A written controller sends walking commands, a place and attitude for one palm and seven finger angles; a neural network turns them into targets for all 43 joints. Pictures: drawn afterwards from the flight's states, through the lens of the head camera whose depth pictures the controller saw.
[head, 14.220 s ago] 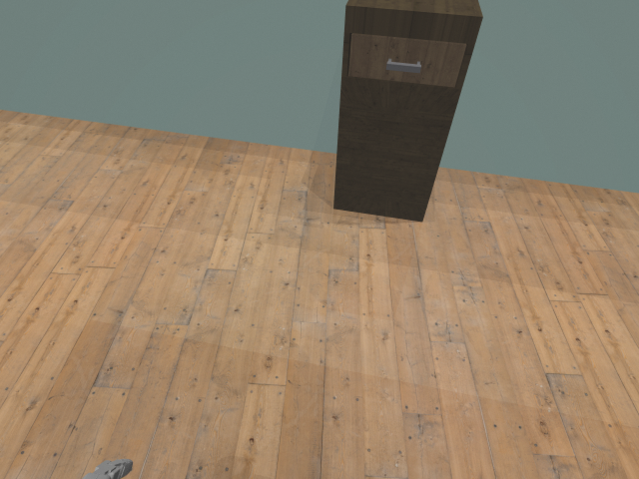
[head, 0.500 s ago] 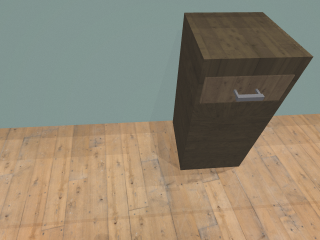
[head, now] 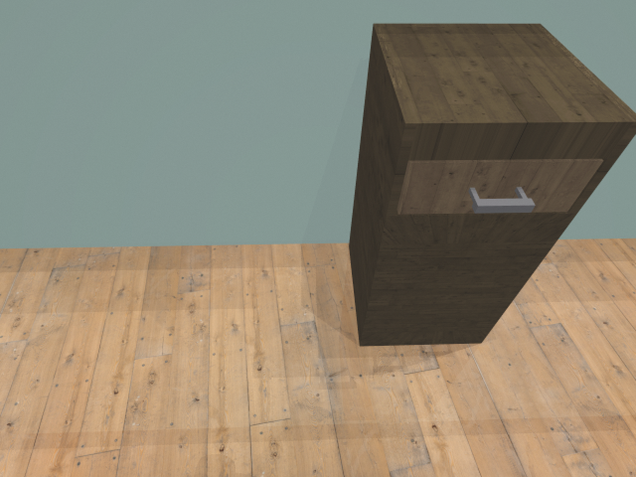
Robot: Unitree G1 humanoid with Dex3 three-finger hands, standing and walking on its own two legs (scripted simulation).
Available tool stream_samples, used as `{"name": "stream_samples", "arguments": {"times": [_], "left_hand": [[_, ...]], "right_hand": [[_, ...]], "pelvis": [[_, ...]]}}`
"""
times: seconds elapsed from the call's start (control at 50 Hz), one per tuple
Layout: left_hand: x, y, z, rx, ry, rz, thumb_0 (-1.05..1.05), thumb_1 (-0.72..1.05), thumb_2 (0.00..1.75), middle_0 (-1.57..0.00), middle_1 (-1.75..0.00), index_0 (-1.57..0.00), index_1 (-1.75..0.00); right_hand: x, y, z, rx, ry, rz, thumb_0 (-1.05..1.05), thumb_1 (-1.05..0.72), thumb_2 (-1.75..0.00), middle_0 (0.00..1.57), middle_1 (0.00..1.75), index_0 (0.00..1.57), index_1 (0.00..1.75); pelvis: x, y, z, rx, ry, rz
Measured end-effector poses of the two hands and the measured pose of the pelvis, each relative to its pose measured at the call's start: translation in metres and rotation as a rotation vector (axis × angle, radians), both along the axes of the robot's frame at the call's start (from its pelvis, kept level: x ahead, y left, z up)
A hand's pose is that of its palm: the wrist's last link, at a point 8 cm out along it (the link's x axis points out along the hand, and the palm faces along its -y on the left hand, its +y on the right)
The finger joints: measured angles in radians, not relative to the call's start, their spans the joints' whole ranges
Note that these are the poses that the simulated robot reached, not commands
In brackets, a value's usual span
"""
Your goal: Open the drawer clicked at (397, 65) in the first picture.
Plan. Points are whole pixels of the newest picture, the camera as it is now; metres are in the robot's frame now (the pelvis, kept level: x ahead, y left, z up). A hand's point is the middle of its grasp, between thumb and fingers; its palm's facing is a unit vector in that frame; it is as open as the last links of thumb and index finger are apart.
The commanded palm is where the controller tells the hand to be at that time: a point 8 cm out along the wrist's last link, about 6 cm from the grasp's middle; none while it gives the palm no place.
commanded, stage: shuffle to correct the standing spot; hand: left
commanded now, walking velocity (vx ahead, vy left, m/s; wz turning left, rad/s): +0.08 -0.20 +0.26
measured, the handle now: (499, 198) +0.64 -0.32 -0.05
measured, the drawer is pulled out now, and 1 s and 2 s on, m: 0.00 0.00 0.00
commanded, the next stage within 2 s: come to a stop and stand still in 1.98 s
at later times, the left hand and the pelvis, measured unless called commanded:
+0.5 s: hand out of the picture +0.02 +0.11 -0.18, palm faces +0.04 -0.99 -0.13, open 16.4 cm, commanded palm none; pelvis +0.07 -0.06 +0.01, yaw +2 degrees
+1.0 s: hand out of the picture +0.06 -0.05 -0.20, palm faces +0.10 -0.99 -0.12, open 16.5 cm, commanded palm none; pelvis +0.11 -0.21 -0.01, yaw +3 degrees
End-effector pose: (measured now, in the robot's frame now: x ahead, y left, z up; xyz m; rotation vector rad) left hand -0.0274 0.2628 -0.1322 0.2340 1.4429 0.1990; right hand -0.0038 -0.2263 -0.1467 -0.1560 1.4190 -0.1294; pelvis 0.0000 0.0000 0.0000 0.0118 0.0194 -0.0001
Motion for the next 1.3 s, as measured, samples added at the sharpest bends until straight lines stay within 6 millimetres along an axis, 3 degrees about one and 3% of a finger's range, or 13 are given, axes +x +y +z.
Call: {"name": "stream_samples", "arguments": {"times": [0.1, 0.24, 0.32, 0.42, 0.46, 0.56, 0.68, 0.82, 0.96, 1.02, 1.16, 1.3], "left_hand": [[-0.026, -0.042, -0.011, -0.067, 0.054, 0.097, -0.01, -0.5, 0.3, -0.15, -0.3, -0.15, -0.3], [-0.049, -0.093, -0.032, -0.196, 0.177, 0.173, 0.0, -0.49, 0.3, -0.15, -0.3, -0.15, -0.3], [-0.026, -0.101, -0.033, -0.218, 0.173, 0.141, 0.0, -0.48, 0.31, -0.15, -0.3, -0.16, -0.3], [0.032, -0.098, -0.025, -0.182, 0.027, 0.109, -0.01, -0.48, 0.31, -0.15, -0.3, -0.15, -0.3], [0.041, -0.101, -0.02, -0.166, 0.031, 0.041, -0.05, -0.49, 0.3, -0.15, -0.3, -0.15, -0.3], [0.053, -0.112, -0.011, -0.103, 0.054, 0.064, -0.08, -0.51, 0.29, -0.15, -0.3, -0.15, -0.3], [0.075, -0.142, -0.005, -0.002, -0.001, 0.073, -0.06, -0.52, 0.29, -0.15, -0.3, -0.15, -0.3], [0.078, -0.191, 0.001, -0.014, -0.013, 0.105, -0.05, -0.54, 0.28, -0.15, -0.3, -0.15, -0.3], [0.083, -0.243, -0.028, -0.128, 0.001, 0.111, -0.06, -0.54, 0.28, -0.15, -0.3, -0.15, -0.3], [0.087, -0.265, -0.036, -0.177, 0.013, 0.103, -0.06, -0.53, 0.29, -0.15, -0.3, -0.15, -0.3], [0.091, -0.301, -0.022, -0.195, 0.042, 0.106, -0.09, -0.53, 0.29, -0.15, -0.3, -0.15, -0.3], [0.098, -0.337, -0.011, -0.122, 0.086, 0.09, -0.07, -0.52, 0.29, -0.15, -0.3, -0.15, -0.3]], "right_hand": [[0.018, -0.012, 0.003, -0.028, 0.05, 0.039, 0.01, -0.9, -0.9, 0.2, 0.3, 0.2, 0.3], [0.087, -0.014, 0.005, -0.079, -0.077, 0.084, 0.01, -0.9, -0.9, 0.2, 0.3, 0.19, 0.3], [0.105, -0.016, 0.016, -0.088, -0.162, 0.044, 0.0, -0.91, -0.9, 0.2, 0.3, 0.2, 0.3], [0.102, -0.038, 0.027, -0.094, -0.137, 0.053, 0.0, -0.93, -0.9, 0.2, 0.3, 0.2, 0.3], [0.1, -0.048, 0.027, -0.083, -0.122, 0.042, 0.0, -0.93, -0.9, 0.2, 0.3, 0.2, 0.3], [0.093, -0.084, 0.013, -0.045, -0.081, -0.001, 0.0, -0.91, -0.9, 0.2, 0.3, 0.2, 0.3], [0.092, -0.144, -0.019, -0.02, 0.014, -0.003, 0.0, -0.9, -0.9, 0.2, 0.3, 0.2, 0.3], [0.136, -0.185, 0.003, -0.041, -0.05, 0.037, 0.01, -0.91, -0.9, 0.19, 0.3, 0.19, 0.3], [0.182, -0.196, 0.016, -0.066, -0.191, 0.069, 0.0, -0.9, -0.9, 0.19, 0.3, 0.19, 0.3], [0.182, -0.206, 0.02, -0.087, -0.214, 0.053, 0.0, -0.92, -0.9, 0.2, 0.3, 0.2, 0.3], [0.159, -0.247, 0.03, -0.1, -0.124, 0.043, 0.0, -0.92, -0.9, 0.2, 0.3, 0.2, 0.3], [0.141, -0.308, 0.014, -0.061, -0.048, -0.015, 0.0, -0.9, -0.9, 0.2, 0.3, 0.2, 0.3]], "pelvis": [[0.015, -0.01, -0.003, -0.009, 0.002, 0.054], [0.038, -0.012, -0.014, -0.018, -0.01, 0.068], [0.048, -0.02, -0.008, -0.01, -0.03, 0.04], [0.056, -0.038, 0.005, -0.032, -0.032, 0.054], [0.061, -0.048, 0.007, -0.034, -0.03, 0.044], [0.072, -0.083, 0.003, -0.022, -0.02, 0.033], [0.085, -0.133, -0.014, -0.012, -0.013, 0.049], [0.099, -0.17, 0.001, -0.007, -0.011, 0.067], [0.108, -0.2, -0.006, -0.044, -0.018, 0.057], [0.111, -0.212, -0.007, -0.024, -0.032, 0.053], [0.117, -0.247, 0.007, -0.022, -0.022, 0.041], [0.121, -0.304, 0.003, -0.027, -0.005, 0.024]]}}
